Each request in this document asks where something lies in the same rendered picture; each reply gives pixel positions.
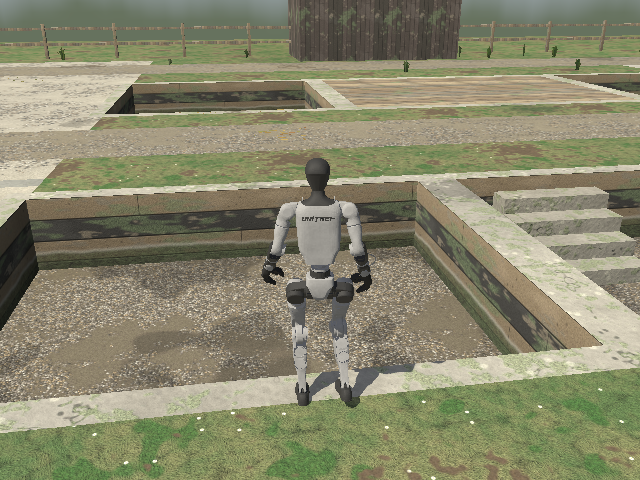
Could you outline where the right robot forearm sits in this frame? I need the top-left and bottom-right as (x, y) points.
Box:
(354, 241), (371, 277)

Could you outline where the left robot hand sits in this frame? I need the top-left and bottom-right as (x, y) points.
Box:
(261, 265), (284, 285)

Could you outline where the right robot hand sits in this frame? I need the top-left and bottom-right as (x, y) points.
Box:
(350, 273), (372, 293)

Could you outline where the right robot upper arm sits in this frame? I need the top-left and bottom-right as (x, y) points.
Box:
(339, 201), (365, 257)

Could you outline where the left robot forearm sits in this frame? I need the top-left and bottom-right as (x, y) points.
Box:
(264, 241), (281, 271)

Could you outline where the left robot thigh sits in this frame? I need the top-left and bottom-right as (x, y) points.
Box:
(286, 278), (308, 344)

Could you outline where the left robot upper arm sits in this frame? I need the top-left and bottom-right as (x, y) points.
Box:
(270, 202), (298, 256)

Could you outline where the left robot shin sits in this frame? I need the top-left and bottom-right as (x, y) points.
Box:
(292, 327), (307, 393)

